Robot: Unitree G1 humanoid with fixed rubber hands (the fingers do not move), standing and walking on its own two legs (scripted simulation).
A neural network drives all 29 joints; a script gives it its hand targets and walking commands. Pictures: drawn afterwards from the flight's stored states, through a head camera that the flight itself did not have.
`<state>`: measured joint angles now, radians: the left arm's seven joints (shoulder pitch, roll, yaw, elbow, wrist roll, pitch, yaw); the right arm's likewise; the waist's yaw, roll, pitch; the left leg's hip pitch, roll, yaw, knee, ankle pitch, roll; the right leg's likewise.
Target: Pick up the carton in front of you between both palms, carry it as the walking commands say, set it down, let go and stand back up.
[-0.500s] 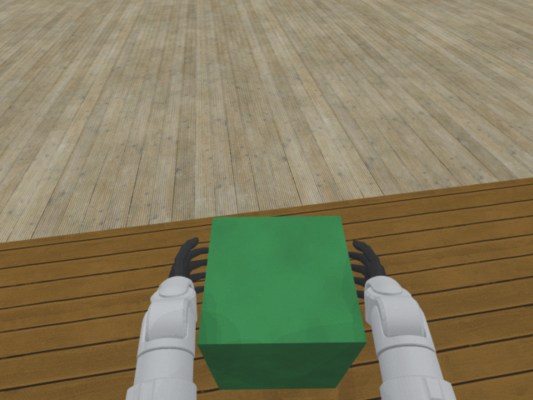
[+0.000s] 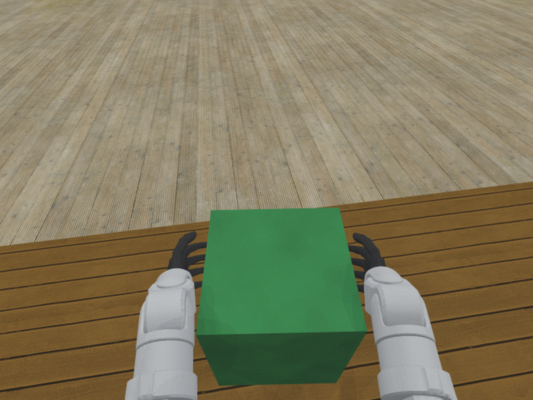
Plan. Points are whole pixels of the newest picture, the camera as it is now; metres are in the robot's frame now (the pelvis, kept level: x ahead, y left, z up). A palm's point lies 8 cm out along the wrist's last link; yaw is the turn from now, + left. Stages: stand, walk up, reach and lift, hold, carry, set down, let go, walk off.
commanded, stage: hold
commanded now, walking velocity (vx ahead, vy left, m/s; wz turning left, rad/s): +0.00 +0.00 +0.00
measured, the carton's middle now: (276, 300) +0.30 +0.01 -0.03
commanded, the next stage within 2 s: carry in 0.42 s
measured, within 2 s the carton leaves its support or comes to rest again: neither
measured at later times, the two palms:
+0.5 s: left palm (180, 272) +0.30 +0.15 +0.05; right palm (372, 271) +0.30 -0.14 +0.05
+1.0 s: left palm (181, 201) +0.44 +0.17 +0.08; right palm (347, 197) +0.44 -0.13 +0.08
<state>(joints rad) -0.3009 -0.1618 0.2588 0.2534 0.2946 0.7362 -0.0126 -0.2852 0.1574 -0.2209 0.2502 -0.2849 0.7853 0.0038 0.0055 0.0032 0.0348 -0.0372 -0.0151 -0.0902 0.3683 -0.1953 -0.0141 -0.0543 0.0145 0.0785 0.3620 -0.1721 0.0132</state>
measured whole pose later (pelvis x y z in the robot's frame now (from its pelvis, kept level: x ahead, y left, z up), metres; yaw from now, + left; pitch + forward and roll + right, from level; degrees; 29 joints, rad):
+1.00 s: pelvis +0.19 +0.01 -0.02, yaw +4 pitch +5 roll -2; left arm -0.09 -0.13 0.06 -0.39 0.08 1.18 0.10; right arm -0.04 0.13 -0.09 -0.43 -0.07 1.22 -0.12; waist -0.02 0.03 -0.17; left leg -0.29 0.05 0.04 0.88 -0.50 0.00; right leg -0.36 -0.01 -0.25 0.51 -0.24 -0.07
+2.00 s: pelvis +0.82 +0.05 -0.01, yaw +4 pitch +3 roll +0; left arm -0.32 -0.13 0.18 -0.32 0.04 1.17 0.13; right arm -0.31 0.14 -0.17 -0.33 -0.06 1.22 -0.14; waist 0.05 0.01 0.01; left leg -0.53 0.06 0.04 1.27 -0.35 0.06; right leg -0.38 -0.01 -0.25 0.53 -0.22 -0.11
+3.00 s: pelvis +1.51 +0.06 -0.10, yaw +11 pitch +5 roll +1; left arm -0.50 -0.09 0.27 -0.07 0.04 1.11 0.15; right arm -0.55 0.07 -0.21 -0.01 -0.01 1.16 -0.18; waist 0.02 0.02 0.00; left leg -0.68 0.03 0.00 1.27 -0.33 0.04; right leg -0.33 0.02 -0.19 0.59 -0.37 -0.11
